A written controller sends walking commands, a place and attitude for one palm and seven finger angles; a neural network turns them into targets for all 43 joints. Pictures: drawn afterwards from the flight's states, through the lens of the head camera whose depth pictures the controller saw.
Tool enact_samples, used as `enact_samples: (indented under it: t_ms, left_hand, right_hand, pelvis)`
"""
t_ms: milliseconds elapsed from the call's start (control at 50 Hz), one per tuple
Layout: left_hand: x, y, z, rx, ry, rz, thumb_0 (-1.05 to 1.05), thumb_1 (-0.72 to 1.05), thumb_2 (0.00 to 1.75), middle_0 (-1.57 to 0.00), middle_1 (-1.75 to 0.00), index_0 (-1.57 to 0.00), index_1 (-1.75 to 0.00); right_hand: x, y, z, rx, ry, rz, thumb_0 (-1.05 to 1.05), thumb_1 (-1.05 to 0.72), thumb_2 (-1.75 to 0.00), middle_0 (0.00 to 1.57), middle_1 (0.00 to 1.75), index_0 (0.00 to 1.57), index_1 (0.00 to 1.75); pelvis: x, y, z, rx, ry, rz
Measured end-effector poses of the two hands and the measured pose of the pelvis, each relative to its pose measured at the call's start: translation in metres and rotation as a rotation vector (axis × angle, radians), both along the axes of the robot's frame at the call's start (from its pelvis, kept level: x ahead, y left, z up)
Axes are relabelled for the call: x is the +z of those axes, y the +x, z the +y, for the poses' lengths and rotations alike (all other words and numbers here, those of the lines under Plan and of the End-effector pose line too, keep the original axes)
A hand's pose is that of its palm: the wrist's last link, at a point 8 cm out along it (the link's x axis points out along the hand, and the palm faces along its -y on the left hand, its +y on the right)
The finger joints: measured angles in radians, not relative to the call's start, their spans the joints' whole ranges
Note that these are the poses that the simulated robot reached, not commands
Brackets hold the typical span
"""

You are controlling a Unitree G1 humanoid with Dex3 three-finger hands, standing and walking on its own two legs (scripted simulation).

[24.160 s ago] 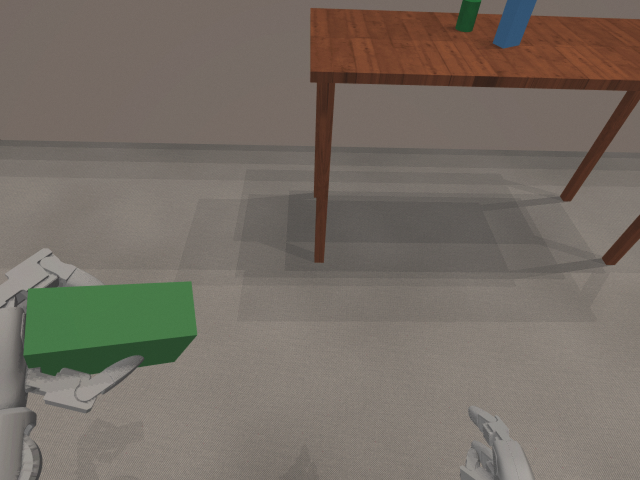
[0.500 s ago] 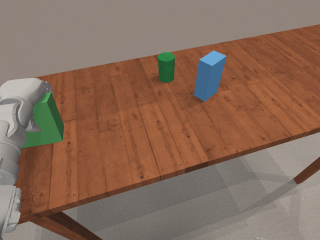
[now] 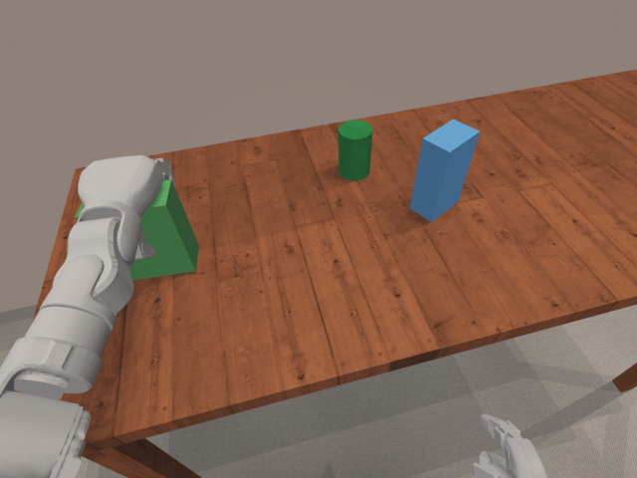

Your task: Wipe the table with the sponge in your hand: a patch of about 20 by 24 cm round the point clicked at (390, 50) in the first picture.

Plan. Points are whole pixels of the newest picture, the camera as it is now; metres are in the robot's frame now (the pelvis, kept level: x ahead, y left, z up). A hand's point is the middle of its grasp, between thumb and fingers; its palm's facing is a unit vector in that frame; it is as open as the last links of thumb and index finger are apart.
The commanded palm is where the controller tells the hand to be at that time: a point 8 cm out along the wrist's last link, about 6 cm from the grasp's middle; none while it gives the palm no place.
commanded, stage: slide across to the middle lane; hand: left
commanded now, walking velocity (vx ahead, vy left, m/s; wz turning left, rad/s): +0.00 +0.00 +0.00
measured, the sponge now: (150, 243) +0.38 +0.28 +0.08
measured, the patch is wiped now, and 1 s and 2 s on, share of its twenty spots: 0.20 0.35 0.45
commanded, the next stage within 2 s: wipe back along the middle lane in 0.22 s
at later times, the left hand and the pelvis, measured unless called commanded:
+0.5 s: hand (175, 217) +0.39 +0.23 +0.13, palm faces +0.02 -0.02 -1.00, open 9.6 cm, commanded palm +0.35 +0.23 +0.18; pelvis +0.02 -0.01 +0.00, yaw -1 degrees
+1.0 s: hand (174, 249) +0.34 +0.22 +0.13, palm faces +0.06 -0.04 -1.00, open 9.6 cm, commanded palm +0.30 +0.21 +0.16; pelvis +0.00 -0.03 +0.00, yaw -2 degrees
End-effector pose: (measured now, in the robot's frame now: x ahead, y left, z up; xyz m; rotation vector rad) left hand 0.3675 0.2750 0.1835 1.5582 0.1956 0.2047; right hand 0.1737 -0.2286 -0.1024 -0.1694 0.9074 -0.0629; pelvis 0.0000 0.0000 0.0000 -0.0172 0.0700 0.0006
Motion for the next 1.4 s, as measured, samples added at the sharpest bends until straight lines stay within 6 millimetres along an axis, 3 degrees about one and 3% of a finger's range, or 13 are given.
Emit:
enact_samples:
  t_ms: [180,400,560,700,920,1220,1400]
  left_hand:
    - [-0.002,0.006,-0.014,0.053,-0.002,0.006,0.0,-0.52,1.16,-0.78,-1.41,-0.78,-1.42]
    - [0.0,0.011,-0.032,0.039,-0.008,0.026,0.0,-0.5,1.14,-0.77,-1.41,-0.77,-1.42]
    - [0.0,-0.015,-0.05,-0.006,-0.023,-0.042,0.0,-0.48,1.13,-0.76,-1.42,-0.76,-1.43]
    - [-0.001,-0.036,-0.054,0.048,-0.041,-0.064,0.01,-0.47,1.12,-0.75,-1.43,-0.75,-1.43]
    - [-0.004,-0.05,-0.062,0.05,-0.03,-0.045,0.02,-0.46,1.11,-0.73,-1.45,-0.74,-1.44]
    - [-0.007,-0.071,-0.065,0.063,-0.055,-0.098,0.03,-0.44,1.1,-0.71,-1.47,-0.72,-1.46]
    - [-0.007,-0.085,-0.068,0.069,-0.074,-0.123,0.03,-0.43,1.09,-0.68,-1.49,-0.71,-1.47]
  right_hand:
    - [0.011,0.034,0.006,0.046,0.018,-0.063,0.01,-0.91,-0.9,0.2,0.3,0.2,0.3]
    - [0.002,0.026,-0.006,0.037,0.013,-0.022,0.01,-0.91,-0.9,0.2,0.3,0.2,0.3]
    - [-0.001,0.015,-0.017,0.015,0.037,-0.009,0.01,-0.91,-0.9,0.2,0.3,0.2,0.3]
    - [0.005,0.02,-0.021,0.016,0.038,-0.045,0.01,-0.91,-0.9,0.2,0.3,0.2,0.3]
    - [0.023,0.032,-0.023,0.02,0.044,-0.15,0.01,-0.91,-0.9,0.2,0.3,0.2,0.3]
    - [0.017,0.026,-0.03,0.009,0.046,-0.13,0.01,-0.91,-0.9,0.2,0.3,0.2,0.3]
    - [0.018,0.036,-0.024,0.021,0.063,-0.153,0.01,-0.91,-0.9,0.2,0.3,0.2,0.3]
  pelvis:
    - [0.0,0.009,-0.004,-0.002,0.004,-0.001]
    - [0.0,0.014,-0.011,-0.001,0.008,-0.006]
    - [0.0,0.014,-0.016,-0.028,0.012,-0.018]
    - [0.0,0.006,-0.021,-0.033,0.016,-0.041]
    - [-0.001,-0.003,-0.029,-0.039,0.02,-0.062]
    - [-0.003,0.0,-0.031,-0.057,0.021,-0.064]
    - [-0.005,0.004,-0.027,-0.061,0.021,-0.062]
